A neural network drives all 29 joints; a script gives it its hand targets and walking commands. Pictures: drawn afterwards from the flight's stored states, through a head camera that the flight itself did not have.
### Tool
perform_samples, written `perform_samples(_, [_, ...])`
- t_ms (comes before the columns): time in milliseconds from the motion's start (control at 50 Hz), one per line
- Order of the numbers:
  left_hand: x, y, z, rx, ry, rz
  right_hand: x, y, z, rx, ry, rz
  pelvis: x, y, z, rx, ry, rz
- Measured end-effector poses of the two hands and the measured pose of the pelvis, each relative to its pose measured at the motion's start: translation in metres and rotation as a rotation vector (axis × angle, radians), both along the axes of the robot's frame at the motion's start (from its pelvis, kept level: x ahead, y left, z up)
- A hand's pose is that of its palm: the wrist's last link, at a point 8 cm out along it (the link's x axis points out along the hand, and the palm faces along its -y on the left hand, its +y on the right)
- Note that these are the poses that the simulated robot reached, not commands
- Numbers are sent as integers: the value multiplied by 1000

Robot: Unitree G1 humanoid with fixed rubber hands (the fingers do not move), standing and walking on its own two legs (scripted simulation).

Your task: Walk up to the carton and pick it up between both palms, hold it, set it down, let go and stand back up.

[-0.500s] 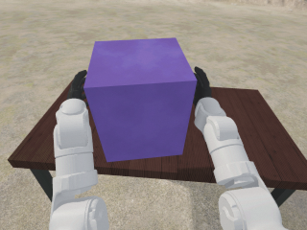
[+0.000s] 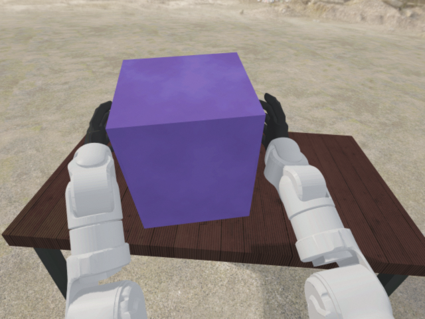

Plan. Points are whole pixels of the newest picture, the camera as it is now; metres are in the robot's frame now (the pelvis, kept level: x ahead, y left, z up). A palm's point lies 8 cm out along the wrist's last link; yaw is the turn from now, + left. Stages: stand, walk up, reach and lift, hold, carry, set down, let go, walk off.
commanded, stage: hold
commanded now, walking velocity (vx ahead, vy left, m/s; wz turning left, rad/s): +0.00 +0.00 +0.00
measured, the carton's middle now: (189, 142) +0.40 +0.02 +0.20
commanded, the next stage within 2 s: none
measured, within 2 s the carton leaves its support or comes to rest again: neither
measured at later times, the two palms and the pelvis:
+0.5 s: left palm (110, 147) +0.35 +0.15 +0.22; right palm (284, 144) +0.35 -0.14 +0.22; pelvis -0.01 +0.00 +0.00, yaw -2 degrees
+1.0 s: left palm (105, 148) +0.35 +0.16 +0.22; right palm (280, 146) +0.34 -0.14 +0.22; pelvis -0.01 +0.01 +0.00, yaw -1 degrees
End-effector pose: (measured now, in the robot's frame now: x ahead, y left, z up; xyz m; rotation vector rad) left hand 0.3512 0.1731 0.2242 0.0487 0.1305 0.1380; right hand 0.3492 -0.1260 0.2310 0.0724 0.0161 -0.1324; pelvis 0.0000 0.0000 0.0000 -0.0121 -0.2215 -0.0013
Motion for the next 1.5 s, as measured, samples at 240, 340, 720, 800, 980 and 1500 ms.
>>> perform_samples(240, [0,-13,-3,37,15,-19,-6,-13,-16,54,8,-22,-9,8,0,-1,17,-8])
perform_samples(340, [0,-22,2,29,12,-26,-9,-22,-12,19,4,-33,-11,6,1,4,18,-26])
perform_samples(720, [3,-6,-1,11,30,-1,1,-6,-6,-7,21,-9,-9,-4,1,4,17,5])
perform_samples(800, [5,-5,-3,22,34,-9,1,-5,-11,6,24,-16,-7,0,1,2,12,7])
perform_samples(980, [1,-9,-2,27,12,-20,-6,-9,-12,19,-1,-26,-6,9,0,0,2,-9])
perform_samples(1500, [5,-14,-5,12,39,-10,-1,-13,-12,-7,18,-17,-10,-4,1,4,12,-2])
